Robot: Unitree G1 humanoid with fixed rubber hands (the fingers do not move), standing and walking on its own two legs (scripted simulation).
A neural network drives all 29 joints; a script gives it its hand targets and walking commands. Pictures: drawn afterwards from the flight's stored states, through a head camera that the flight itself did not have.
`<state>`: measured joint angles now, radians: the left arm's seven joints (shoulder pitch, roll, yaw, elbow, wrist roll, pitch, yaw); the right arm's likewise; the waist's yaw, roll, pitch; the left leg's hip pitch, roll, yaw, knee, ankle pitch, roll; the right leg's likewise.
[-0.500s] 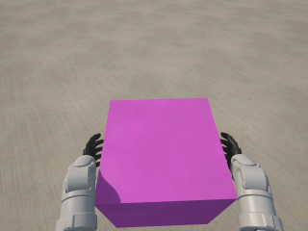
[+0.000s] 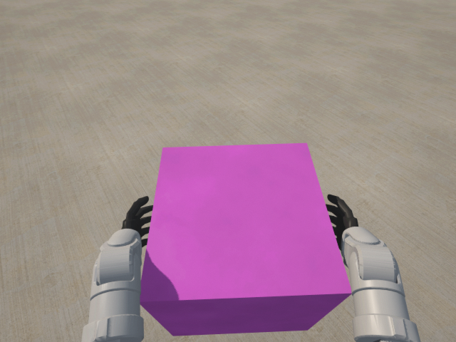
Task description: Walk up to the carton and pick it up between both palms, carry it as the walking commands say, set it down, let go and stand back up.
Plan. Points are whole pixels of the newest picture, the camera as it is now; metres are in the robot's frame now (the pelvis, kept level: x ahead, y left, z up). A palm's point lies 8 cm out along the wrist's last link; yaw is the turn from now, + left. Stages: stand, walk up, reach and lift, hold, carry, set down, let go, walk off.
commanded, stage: hold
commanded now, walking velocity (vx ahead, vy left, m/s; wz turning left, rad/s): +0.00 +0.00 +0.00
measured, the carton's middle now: (237, 242) +0.32 +0.00 -0.04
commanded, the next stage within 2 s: carry in 0.14 s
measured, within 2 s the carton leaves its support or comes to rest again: neither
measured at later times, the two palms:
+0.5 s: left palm (100, 195) +0.35 +0.27 +0.08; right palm (305, 182) +0.36 -0.12 +0.10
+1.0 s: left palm (92, 130) +0.55 +0.35 +0.08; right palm (250, 117) +0.59 -0.04 +0.10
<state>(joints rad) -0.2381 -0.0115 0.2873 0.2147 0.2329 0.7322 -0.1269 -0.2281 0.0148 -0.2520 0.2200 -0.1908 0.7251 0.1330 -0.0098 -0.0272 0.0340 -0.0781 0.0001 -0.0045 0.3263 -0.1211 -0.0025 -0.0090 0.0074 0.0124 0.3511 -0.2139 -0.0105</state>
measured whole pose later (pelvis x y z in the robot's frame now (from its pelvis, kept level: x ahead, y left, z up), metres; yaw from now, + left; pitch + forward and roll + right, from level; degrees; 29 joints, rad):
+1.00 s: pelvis +0.34 +0.13 -0.01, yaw +5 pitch +3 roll -1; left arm 0.00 -0.03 0.24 -0.45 -0.05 1.13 -0.01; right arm 0.00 0.06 -0.22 -0.52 -0.04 1.14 0.03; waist 0.01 0.02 -0.15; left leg -0.47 0.08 0.03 0.70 -0.42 0.04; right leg -0.21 -0.12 -0.17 0.50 -0.32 0.04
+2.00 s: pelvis +1.05 +0.33 +0.00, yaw +2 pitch +4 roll -1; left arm 0.03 -0.03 0.25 -0.49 -0.04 1.14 -0.02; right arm 0.01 0.07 -0.20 -0.55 -0.03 1.15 0.01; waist -0.01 -0.01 -0.04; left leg -0.09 0.06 0.17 0.32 -0.29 0.01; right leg -0.65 -0.10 -0.15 0.98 -0.40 0.07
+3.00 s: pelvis +1.27 +0.36 -0.02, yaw +6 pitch +2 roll -2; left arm 0.01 -0.05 0.26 -0.50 -0.03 1.18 -0.02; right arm -0.03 0.05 -0.20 -0.55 -0.03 1.20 0.01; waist 0.00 0.02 -0.07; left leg -0.38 0.07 0.09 0.59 -0.25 0.01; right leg -0.36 -0.06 -0.20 0.51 -0.18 -0.02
